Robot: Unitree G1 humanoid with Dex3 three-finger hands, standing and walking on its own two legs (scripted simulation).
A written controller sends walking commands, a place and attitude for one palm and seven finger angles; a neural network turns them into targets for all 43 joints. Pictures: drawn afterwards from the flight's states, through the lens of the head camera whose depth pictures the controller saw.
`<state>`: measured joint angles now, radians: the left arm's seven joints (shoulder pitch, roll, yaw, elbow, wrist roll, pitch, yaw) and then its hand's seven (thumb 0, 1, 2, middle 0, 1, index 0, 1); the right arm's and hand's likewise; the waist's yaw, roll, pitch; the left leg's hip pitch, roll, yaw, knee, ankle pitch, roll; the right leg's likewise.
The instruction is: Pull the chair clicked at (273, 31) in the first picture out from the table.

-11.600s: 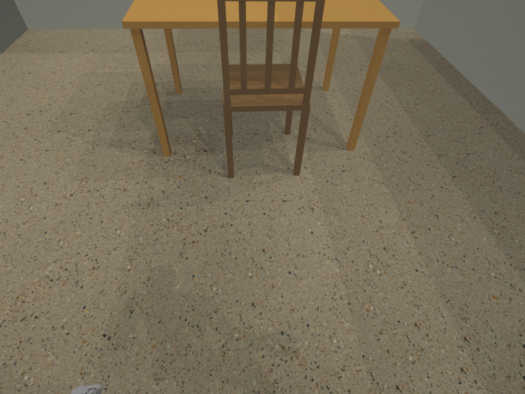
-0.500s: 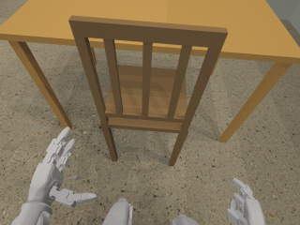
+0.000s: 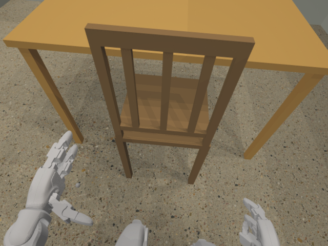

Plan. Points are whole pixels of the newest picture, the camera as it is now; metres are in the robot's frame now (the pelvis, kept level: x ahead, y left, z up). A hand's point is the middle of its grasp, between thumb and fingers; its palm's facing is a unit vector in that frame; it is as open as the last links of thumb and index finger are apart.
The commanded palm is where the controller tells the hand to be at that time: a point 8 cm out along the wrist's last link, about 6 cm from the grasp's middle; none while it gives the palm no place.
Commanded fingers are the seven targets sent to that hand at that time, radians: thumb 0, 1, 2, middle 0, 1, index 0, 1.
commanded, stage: raise the hand toward the chair's back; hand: left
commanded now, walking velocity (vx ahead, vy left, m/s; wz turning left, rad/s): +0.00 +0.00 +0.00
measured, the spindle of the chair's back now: (165, 97) +0.54 +0.03 +0.01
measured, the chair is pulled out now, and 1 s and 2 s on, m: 0.00 0.00 0.00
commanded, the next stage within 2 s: aim the fingers beside a spindle in 0.48 s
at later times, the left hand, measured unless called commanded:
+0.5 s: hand (85, 184) +0.24 +0.19 +0.04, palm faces -0.02 -1.00 -0.05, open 16.9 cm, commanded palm +0.22 +0.25 +0.05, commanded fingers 0.00 -0.50 0.30 -0.06 -0.08 -0.06 -0.08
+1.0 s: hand (100, 169) +0.28 +0.17 +0.03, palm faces -0.05 -1.00 -0.03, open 16.9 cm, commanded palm +0.27 +0.23 +0.03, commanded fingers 0.00 -0.50 0.30 -0.06 -0.08 -0.06 -0.08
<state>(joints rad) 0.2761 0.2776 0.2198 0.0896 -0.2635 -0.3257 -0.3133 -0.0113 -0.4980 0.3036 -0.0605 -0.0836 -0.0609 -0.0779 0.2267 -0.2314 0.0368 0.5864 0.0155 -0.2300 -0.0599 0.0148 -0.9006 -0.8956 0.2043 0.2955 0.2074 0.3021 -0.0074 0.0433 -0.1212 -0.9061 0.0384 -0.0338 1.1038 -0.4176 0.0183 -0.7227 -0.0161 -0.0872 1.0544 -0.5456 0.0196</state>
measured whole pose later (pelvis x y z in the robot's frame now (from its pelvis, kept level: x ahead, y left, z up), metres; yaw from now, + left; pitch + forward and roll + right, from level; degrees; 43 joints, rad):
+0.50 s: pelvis +0.00 -0.01 +0.00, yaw +0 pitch +12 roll -3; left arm 0.27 0.26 0.22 0.14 -0.27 -0.35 -0.32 -0.01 -0.50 0.30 -0.06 -0.08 -0.06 -0.08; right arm 0.23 -0.24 0.02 0.59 0.02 -0.25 -0.06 0.02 -0.90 -0.90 0.20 0.30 0.21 0.30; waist -0.02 0.04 -0.13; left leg -0.89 0.05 -0.03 1.09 -0.41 0.00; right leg -0.72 -0.01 -0.09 1.06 -0.55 0.00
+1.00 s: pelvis +0.00 -0.01 -0.01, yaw +0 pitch +15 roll -3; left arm 0.11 0.25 0.20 0.24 -0.24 -0.35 -0.29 -0.01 -0.50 0.30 -0.06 -0.08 -0.06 -0.08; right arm 0.24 -0.25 0.02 0.59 0.01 -0.23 -0.05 0.01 -0.90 -0.90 0.20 0.30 0.21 0.30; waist -0.03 0.04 -0.13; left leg -0.97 0.05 -0.03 1.13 -0.43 0.00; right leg -0.80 -0.01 -0.08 1.11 -0.57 0.00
